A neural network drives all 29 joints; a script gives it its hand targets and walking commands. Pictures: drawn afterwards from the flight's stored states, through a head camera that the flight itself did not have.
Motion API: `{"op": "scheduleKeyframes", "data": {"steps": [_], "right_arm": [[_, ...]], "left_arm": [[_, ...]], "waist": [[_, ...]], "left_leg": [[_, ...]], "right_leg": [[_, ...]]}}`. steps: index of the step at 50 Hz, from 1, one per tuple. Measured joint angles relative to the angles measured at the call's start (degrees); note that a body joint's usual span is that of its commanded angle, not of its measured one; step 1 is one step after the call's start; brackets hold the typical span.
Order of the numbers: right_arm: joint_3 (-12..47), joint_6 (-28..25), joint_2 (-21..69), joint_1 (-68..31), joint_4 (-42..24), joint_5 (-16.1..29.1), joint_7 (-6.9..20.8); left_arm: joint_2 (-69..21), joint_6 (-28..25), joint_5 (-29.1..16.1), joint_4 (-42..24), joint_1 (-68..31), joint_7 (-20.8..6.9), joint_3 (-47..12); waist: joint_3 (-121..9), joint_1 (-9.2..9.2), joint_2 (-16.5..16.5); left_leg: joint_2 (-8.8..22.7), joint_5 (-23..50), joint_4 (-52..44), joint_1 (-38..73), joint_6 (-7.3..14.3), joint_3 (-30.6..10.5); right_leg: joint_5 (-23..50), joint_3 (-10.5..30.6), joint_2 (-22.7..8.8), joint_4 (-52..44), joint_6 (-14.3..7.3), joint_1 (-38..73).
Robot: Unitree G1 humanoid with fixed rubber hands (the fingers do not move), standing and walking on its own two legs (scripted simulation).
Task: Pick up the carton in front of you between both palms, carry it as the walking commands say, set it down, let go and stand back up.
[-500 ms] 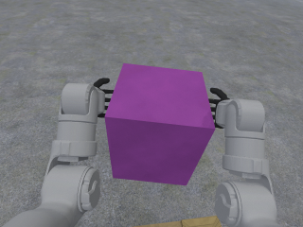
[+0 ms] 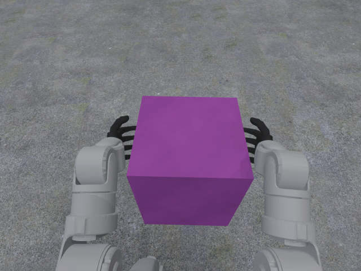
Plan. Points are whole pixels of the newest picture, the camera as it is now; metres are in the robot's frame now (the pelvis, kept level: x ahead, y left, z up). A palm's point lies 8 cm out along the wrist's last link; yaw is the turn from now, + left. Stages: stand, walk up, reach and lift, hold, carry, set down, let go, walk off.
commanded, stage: carry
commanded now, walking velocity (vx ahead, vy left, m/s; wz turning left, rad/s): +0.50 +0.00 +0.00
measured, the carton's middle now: (187, 165) +0.37 +0.02 +0.00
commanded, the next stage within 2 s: none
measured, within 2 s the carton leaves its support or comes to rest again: neither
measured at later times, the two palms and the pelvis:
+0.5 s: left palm (153, 51) +0.69 +0.14 +0.08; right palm (257, 63) +0.66 -0.15 +0.08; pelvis +0.34 +0.03 -0.02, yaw -2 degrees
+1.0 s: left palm (172, 14) +0.91 +0.11 +0.08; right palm (258, 17) +0.92 -0.18 +0.08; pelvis +0.66 -0.04 +0.00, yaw +0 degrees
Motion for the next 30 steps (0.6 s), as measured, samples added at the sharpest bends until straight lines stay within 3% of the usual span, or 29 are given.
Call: {"op": "scheduleKeyframes", "data": {"steps": [5, 9, 13, 14, 17, 20, 25, 30], "right_arm": [[-0.41, -0.81, 1.8, 2.41, -4.96, -1.05, -0.01], [-0.63, -0.23, 2.46, 4.76, -6.93, -2.09, 0.33], [-0.05, 1.03, 1.78, 4.21, -4.91, -2.14, 1.42], [0.33, 1.25, 1.67, 3.41, -3.49, -2.34, 1.51], [1.43, 1.05, 1.37, 0.5, 0.84, -2.76, 1.44], [1.99, 2.38, 0.39, 1.14, 2.69, -1.47, 1.15], [1.62, 2.54, 0.26, 5.13, 1.7, 0.6, 0.85], [0.84, 0.07, 2.7, 10.78, -2.22, -0.06, 1.51]], "left_arm": [[-0.44, -1.41, -1.05, -3.1, 1.51, 0.04, 0.08], [-0.65, -1.39, -0.99, -2.59, 2.18, -0.26, -0.8], [0.58, -0.25, -0.85, -0.43, 1.64, -0.65, -1.96], [1.29, 0.33, -1.34, 0.22, 1.29, -1.28, -1.97], [3.89, 1.43, -2.36, 3.07, -1.13, -2.02, -1.8], [3.4, 3.06, -1.61, 5.0, -1.28, -2.0, -1.77], [0.0, 4.23, 1.49, 2.64, 2.31, -1.98, -1.12], [-3.59, 2.27, 3.67, -3.73, 9.62, -2.18, -0.81]], "waist": [[-1.18, 1.43, 0.36], [-5.27, 1.61, 0.28], [-9.2, 1.52, 0.55], [-9.94, 1.1, 0.66], [-10.3, -2.03, -1.39], [-9.54, -4.93, -0.99], [-8.01, -7.39, -0.33], [-7.68, -6.71, 0.27]], "left_leg": [[1.42, 11.1, -8.98, -5.84, -0.11, 0.11], [1.03, 20.92, -19.51, -4.99, 0.2, 2.19], [-1.28, 30.8, -34.38, 1.87, 2.38, 6.16], [-1.63, 30.58, -36.43, 4.68, 3.29, 7.24], [-3.35, 15.39, -30.08, 5.2, 6.31, 8.08], [-3.78, 12.81, -28.62, 6.84, 6.57, 7.74], [-3.47, 10.7, -33.98, 13.76, 5.96, 7.1], [-1.94, 9.36, -41.7, 22.41, 4.44, 6.48]], "right_leg": [[6.34, -0.71, 0.23, 0.41, -1.54, 4.84], [0.32, 0.03, 0.44, -1.21, -0.26, 12.25], [-7.19, 0.62, 0.5, 1.5, 1.87, 18.84], [-9.37, 0.19, 0.35, 5.68, 2.68, 19.12], [-15.26, 3.05, -0.56, 32.01, 6.12, 8.84], [-13.61, 4.47, -1.51, 45.76, 5.71, -3.05], [-8.56, 4.08, -6.36, 35.97, 7.23, -15.19], [0.02, 1.69, -8.19, 17.68, 8.82, -17.63]]}}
